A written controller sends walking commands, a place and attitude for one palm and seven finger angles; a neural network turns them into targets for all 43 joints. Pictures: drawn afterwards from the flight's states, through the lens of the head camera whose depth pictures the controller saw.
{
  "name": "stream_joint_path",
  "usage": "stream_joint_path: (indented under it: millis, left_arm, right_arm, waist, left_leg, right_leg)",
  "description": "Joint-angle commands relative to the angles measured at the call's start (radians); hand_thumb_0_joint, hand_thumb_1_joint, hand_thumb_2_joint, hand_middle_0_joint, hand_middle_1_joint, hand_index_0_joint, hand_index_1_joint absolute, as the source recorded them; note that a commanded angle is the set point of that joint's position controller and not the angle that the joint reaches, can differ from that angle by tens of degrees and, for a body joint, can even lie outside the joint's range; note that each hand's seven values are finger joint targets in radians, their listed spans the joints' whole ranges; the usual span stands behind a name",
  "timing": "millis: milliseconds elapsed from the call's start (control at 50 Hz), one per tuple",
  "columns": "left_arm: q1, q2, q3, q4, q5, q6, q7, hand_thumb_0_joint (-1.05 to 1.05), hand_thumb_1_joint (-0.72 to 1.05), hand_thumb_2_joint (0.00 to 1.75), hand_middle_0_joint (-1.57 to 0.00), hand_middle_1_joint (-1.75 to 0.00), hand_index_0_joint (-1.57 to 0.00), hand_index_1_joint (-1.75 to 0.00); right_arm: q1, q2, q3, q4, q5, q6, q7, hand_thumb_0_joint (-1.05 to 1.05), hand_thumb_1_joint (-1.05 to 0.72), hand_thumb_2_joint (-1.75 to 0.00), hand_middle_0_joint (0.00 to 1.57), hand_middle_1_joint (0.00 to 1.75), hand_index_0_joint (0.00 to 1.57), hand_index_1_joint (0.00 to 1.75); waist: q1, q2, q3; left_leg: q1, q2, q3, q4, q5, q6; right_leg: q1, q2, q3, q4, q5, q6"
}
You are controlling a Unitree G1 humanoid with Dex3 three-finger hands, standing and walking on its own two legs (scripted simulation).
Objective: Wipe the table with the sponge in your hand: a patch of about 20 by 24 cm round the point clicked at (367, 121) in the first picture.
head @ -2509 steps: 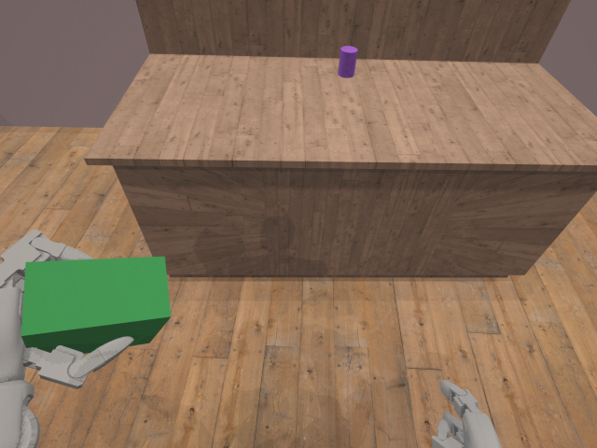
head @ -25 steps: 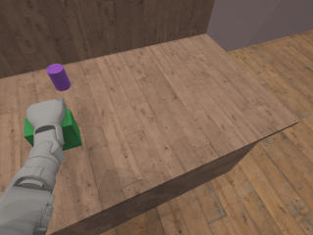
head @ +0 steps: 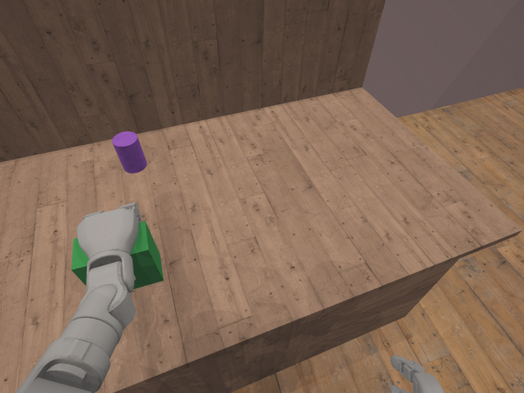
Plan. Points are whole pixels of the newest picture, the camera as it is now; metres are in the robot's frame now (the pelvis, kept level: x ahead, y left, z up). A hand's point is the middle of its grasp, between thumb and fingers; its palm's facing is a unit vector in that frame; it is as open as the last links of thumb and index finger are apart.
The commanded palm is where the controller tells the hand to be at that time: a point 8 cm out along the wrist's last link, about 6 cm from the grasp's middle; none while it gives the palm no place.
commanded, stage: wipe back along the first lane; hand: left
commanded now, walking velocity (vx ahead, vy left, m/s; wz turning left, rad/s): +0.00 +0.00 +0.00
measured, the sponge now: (124, 265) +0.34 +0.28 -0.05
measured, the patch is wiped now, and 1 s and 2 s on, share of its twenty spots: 1.00 1.00 1.00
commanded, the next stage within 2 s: lift the sponge slowly off the table in 0.56 s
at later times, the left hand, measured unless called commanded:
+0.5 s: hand (126, 274) +0.29 +0.25 +0.00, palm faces -0.04 -0.03 -1.00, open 10.3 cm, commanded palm +0.25 +0.22 +0.03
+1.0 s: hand (126, 283) +0.28 +0.24 +0.00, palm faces -0.06 -0.07 -1.00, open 10.3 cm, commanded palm +0.24 +0.23 +0.05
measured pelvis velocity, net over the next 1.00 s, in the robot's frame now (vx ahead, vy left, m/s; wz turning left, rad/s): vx -0.01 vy -0.03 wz -0.01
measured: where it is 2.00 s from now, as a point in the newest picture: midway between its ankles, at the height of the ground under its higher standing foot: outside the picture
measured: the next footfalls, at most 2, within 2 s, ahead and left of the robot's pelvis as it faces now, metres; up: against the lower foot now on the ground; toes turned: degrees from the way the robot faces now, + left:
none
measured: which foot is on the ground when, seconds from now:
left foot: down 0.00-1.00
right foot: down 0.00-1.00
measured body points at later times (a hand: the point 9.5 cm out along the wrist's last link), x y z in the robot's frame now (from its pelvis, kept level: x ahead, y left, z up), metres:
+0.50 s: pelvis -0.01 -0.01 +0.00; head -0.01 -0.02 +0.45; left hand +0.29 +0.25 +0.06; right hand +0.18 -0.25 -0.10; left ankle -0.03 +0.05 -0.72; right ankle -0.02 -0.11 -0.72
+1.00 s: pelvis -0.01 -0.03 +0.01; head -0.01 -0.04 +0.46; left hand +0.28 +0.24 +0.06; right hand +0.18 -0.26 -0.09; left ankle -0.03 +0.05 -0.72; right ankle -0.02 -0.11 -0.72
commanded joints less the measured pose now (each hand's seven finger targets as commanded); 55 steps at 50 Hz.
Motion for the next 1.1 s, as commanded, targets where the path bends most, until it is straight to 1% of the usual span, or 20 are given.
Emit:
stream_joint_path:
  millis: [0, 40, 100, 120, 140, 160, 200, 280, 300, 360, 400, 500, 540, 600, 660, 700, 760, 840, 900, 1080]
  left_arm:
    - [-0.06, 0.024, 0.0, -0.054, -0.034, 0.031, -0.05, 0.0, 0.1, 1.3, -1.2, -1.6, -1.2, -1.6]
    - [-0.072, -0.015, -0.043, -0.058, -0.028, 0.042, -0.054, 0.0, 0.1, 1.3, -1.2, -1.6, -1.2, -1.6]
    - [-0.042, 0.023, -0.006, -0.069, -0.022, 0.042, -0.059, 0.0, 0.1, 1.3, -1.2, -1.6, -1.2, -1.6]
    - [-0.037, -0.033, -0.062, -0.087, -0.022, 0.042, -0.063, 0.0, 0.1, 1.3, -1.2, -1.6, -1.2, -1.6]
    - [-0.012, -0.014, -0.041, -0.074, -0.019, 0.042, -0.061, 0.0, 0.1, 1.3, -1.2, -1.6, -1.2, -1.6]
    - [0.014, -0.049, -0.071, -0.092, -0.02, 0.04, -0.065, 0.0, 0.1, 1.3, -1.2, -1.6, -1.2, -1.6]
    - [0.022, -0.021, -0.039, -0.115, -0.023, 0.04, -0.065, 0.0, 0.1, 1.3, -1.2, -1.6, -1.2, -1.6]
    - [0.065, -0.044, -0.069, -0.142, -0.027, 0.051, -0.062, 0.0, 0.1, 1.3, -1.2, -1.6, -1.2, -1.6]
    - [0.06, -0.014, -0.031, -0.153, -0.032, 0.055, -0.061, 0.0, 0.1, 1.3, -1.2, -1.6, -1.2, -1.6]
    - [0.121, -0.048, -0.064, -0.164, -0.038, 0.063, -0.06, 0.0, 0.1, 1.3, -1.2, -1.6, -1.2, -1.6]
    - [0.133, -0.012, -0.018, -0.191, -0.05, 0.067, -0.06, 0.0, 0.1, 1.3, -1.2, -1.6, -1.2, -1.6]
    - [0.146, -0.01, -0.023, -0.219, -0.05, 0.08, -0.066, 0.0, 0.1, 1.3, -1.2, -1.6, -1.2, -1.6]
    - [0.164, -0.038, -0.059, -0.224, -0.051, 0.083, -0.066, 0.0, 0.1, 1.3, -1.2, -1.6, -1.2, -1.6]
    - [0.132, 0.006, -0.015, -0.223, -0.047, 0.082, -0.066, 0.0, 0.1, 1.3, -1.2, -1.6, -1.2, -1.6]
    - [0.092, -0.03, -0.06, -0.209, -0.035, 0.081, -0.068, 0.0, 0.1, 1.3, -1.2, -1.6, -1.2, -1.6]
    - [0.077, 0.056, 0.025, -0.235, -0.035, 0.074, -0.065, 0.0, 0.1, 1.3, -1.2, -1.6, -1.2, -1.6]
    - [0.105, 0.013, -0.018, -0.27, -0.038, 0.058, -0.068, 0.0, 0.1, 1.3, -1.2, -1.6, -1.2, -1.6]
    - [0.065, 0.046, 0.005, -0.288, -0.035, 0.05, -0.069, 0.0, 0.1, 1.3, -1.2, -1.6, -1.2, -1.6]
    - [0.09, 0.102, 0.066, -0.33, -0.038, 0.038, -0.067, 0.0, 0.1, 1.3, -1.2, -1.6, -1.2, -1.6]
    - [0.099, 0.094, 0.05, -0.448, -0.027, 0.026, -0.053, 0.0, 0.1, 1.3, -1.2, -1.6, -1.2, -1.6]
  right_arm:
    - [-0.093, -0.145, -0.039, -0.133, 0.005, -0.033, -0.015, 0.0, -0.9, -0.9, 0.2, 0.3, 0.2, 0.3]
    - [-0.097, -0.14, -0.038, -0.137, 0.005, -0.033, -0.019, 0.0, -0.9, -0.9, 0.2, 0.3, 0.2, 0.3]
    - [-0.114, -0.143, -0.033, -0.141, 0.005, -0.036, -0.026, 0.0, -0.9, -0.9, 0.2, 0.3, 0.2, 0.3]
    - [-0.113, -0.134, -0.032, -0.149, 0.004, -0.037, -0.027, 0.0, -0.9, -0.9, 0.2, 0.3, 0.2, 0.3]
    - [-0.11, -0.133, -0.032, -0.146, 0.006, -0.039, -0.026, 0.0, -0.9, -0.9, 0.2, 0.3, 0.2, 0.3]
    - [-0.121, -0.131, -0.032, -0.154, 0.005, -0.042, -0.024, 0.0, -0.9, -0.9, 0.2, 0.3, 0.2, 0.3]
    - [-0.134, -0.134, -0.032, -0.153, 0.005, -0.043, -0.024, 0.0, -0.9, -0.9, 0.2, 0.3, 0.2, 0.3]
    - [-0.147, -0.13, -0.028, -0.162, 0.005, -0.046, -0.024, 0.0, -0.9, -0.9, 0.2, 0.3, 0.2, 0.3]
    - [-0.156, -0.133, -0.026, -0.161, 0.004, -0.045, -0.026, 0.0, -0.9, -0.9, 0.2, 0.3, 0.2, 0.3]
    - [-0.164, -0.129, -0.022, -0.167, 0.007, -0.047, -0.028, 0.0, -0.9, -0.9, 0.2, 0.3, 0.2, 0.3]
    - [-0.18, -0.132, -0.025, -0.168, 0.007, -0.048, -0.031, 0.0, -0.9, -0.9, 0.2, 0.3, 0.2, 0.3]
    - [-0.198, -0.13, -0.019, -0.169, 0.01, -0.049, -0.038, 0.0, -0.9, -0.9, 0.2, 0.3, 0.2, 0.3]
    - [-0.194, -0.124, -0.019, -0.173, 0.011, -0.051, -0.036, 0.0, -0.9, -0.9, 0.2, 0.3, 0.2, 0.3]
    - [-0.201, -0.131, -0.018, -0.164, 0.01, -0.053, -0.044, 0.0, -0.9, -0.9, 0.2, 0.3, 0.2, 0.3]
    - [-0.193, -0.128, -0.018, -0.164, 0.009, -0.056, -0.049, 0.0, -0.9, -0.9, 0.2, 0.3, 0.2, 0.3]
    - [-0.2, -0.134, -0.022, -0.159, 0.007, -0.057, -0.054, 0.0, -0.9, -0.9, 0.2, 0.3, 0.2, 0.3]
    - [-0.199, -0.123, -0.024, -0.168, 0.005, -0.064, -0.055, 0.0, -0.9, -0.9, 0.2, 0.3, 0.2, 0.3]
    - [-0.202, -0.124, -0.022, -0.162, 0.004, -0.065, -0.059, 0.0, -0.9, -0.9, 0.2, 0.3, 0.2, 0.3]
    - [-0.216, -0.128, -0.024, -0.161, 0.0, -0.069, -0.061, 0.0, -0.9, -0.9, 0.2, 0.3, 0.2, 0.3]
    - [-0.238, -0.118, -0.031, -0.159, -0.005, -0.082, -0.053, 0.0, -0.9, -0.9, 0.2, 0.3, 0.2, 0.3]
  waist:
    - [0.004, -0.076, -0.12]
    - [-0.005, -0.085, -0.111]
    - [0.014, -0.087, -0.141]
    - [0.005, -0.074, -0.148]
    - [0.013, -0.079, -0.14]
    - [0.014, -0.074, -0.143]
    - [0.023, -0.067, -0.153]
    - [0.017, -0.095, -0.123]
    - [0.025, -0.096, -0.116]
    - [0.023, -0.119, -0.092]
    - [0.039, -0.129, -0.102]
    - [0.042, -0.095, -0.078]
    - [0.036, -0.106, -0.073]
    - [0.038, -0.107, -0.078]
    - [0.023, -0.117, -0.061]
    - [0.043, -0.103, -0.106]
    - [0.035, -0.088, -0.138]
    - [0.028, -0.085, -0.11]
    - [0.049, -0.082, -0.148]
    - [0.049, -0.039, -0.141]
  left_leg:
    - [0.144, 0.059, -0.104, -0.074, 0.454, -0.088]
    - [0.15, 0.055, -0.098, -0.075, 0.413, -0.084]
    - [0.146, 0.05, -0.101, -0.08, 0.406, -0.086]
    - [0.153, 0.045, -0.09, -0.073, 0.403, -0.081]
    - [0.153, 0.046, -0.095, -0.075, 0.41, -0.087]
    - [0.155, 0.047, -0.092, -0.073, 0.417, -0.087]
    - [0.16, 0.048, -0.1, -0.073, 0.423, -0.088]
    - [0.137, 0.04, -0.087, -0.077, 0.37, -0.078]
    - [0.127, 0.04, -0.09, -0.084, 0.356, -0.074]
    - [0.113, 0.033, -0.077, -0.088, 0.329, -0.067]
    - [0.111, 0.033, -0.08, -0.097, 0.32, -0.064]
    - [0.109, 0.028, -0.076, -0.115, 0.285, -0.062]
    - [0.116, 0.026, -0.07, -0.111, 0.269, -0.057]
    - [0.107, 0.023, -0.073, -0.114, 0.263, -0.058]
    - [0.105, 0.02, -0.068, -0.114, 0.239, -0.054]
    - [0.111, 0.017, -0.07, -0.115, 0.257, -0.053]
    - [0.136, 0.012, -0.06, -0.106, 0.292, -0.049]
    - [0.135, 0.012, -0.063, -0.118, 0.28, -0.045]
    - [0.149, 0.009, -0.066, -0.124, 0.31, -0.047]
    - [0.21, 0.014, -0.073, -0.143, 0.359, -0.048]
  right_leg:
    - [0.073, 0.002, 0.004, -0.03, 0.307, -0.061]
    - [0.067, 0.001, -0.003, -0.035, 0.286, -0.059]
    - [0.095, 0.001, 0.015, -0.029, 0.297, -0.068]
    - [0.099, -0.002, 0.009, -0.026, 0.303, -0.063]
    - [0.096, 0.0, 0.006, -0.025, 0.3, -0.066]
    - [0.097, -0.001, 0.008, -0.024, 0.302, -0.064]
    - [0.099, 0.001, 0.021, -0.024, 0.31, -0.07]
    - [0.115, -0.003, 0.021, -0.03, 0.308, -0.064]
    - [0.122, 0.0, 0.036, -0.034, 0.314, -0.071]
    - [0.141, -0.007, 0.035, -0.039, 0.324, -0.064]
    - [0.161, -0.007, 0.051, -0.047, 0.331, -0.067]
    - [0.162, -0.007, 0.064, -0.058, 0.292, -0.07]
    - [0.162, -0.009, 0.053, -0.064, 0.276, -0.065]
    - [0.166, -0.007, 0.076, -0.066, 0.292, -0.069]
    - [0.148, -0.008, 0.066, -0.069, 0.258, -0.063]
    - [0.188, -0.01, 0.091, -0.071, 0.295, -0.069]
    - [0.22, -0.017, 0.089, -0.066, 0.367, -0.064]
    - [0.219, -0.017, 0.095, -0.081, 0.357, -0.061]
    - [0.264, -0.019, 0.114, -0.08, 0.416, -0.065]
    - [0.279, -0.019, 0.105, -0.09, 0.439, -0.065]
